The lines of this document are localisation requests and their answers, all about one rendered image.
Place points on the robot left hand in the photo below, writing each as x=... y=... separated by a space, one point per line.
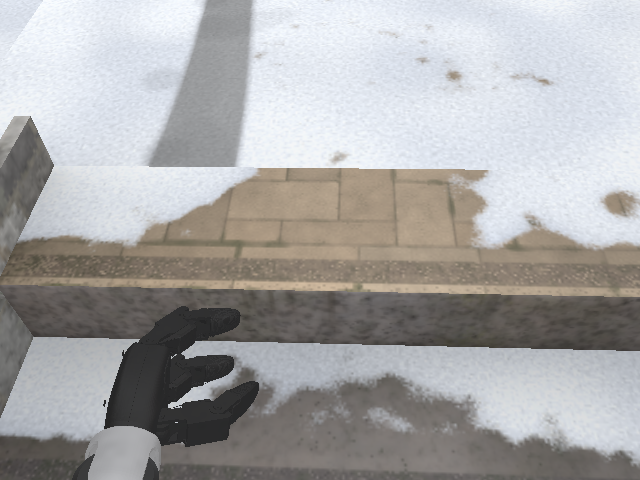
x=148 y=380

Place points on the robot left forearm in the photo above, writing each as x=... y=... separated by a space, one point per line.
x=121 y=453

